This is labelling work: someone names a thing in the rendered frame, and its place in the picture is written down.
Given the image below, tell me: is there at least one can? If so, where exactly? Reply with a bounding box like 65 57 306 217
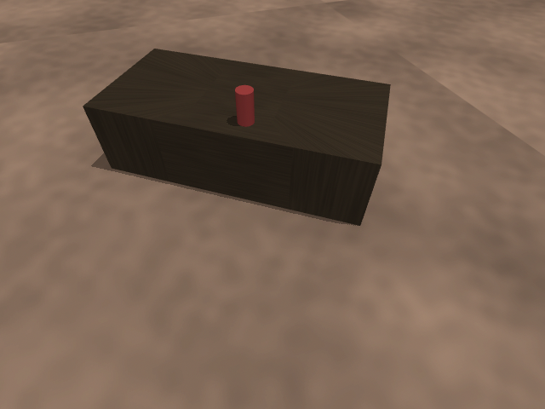
235 85 255 127

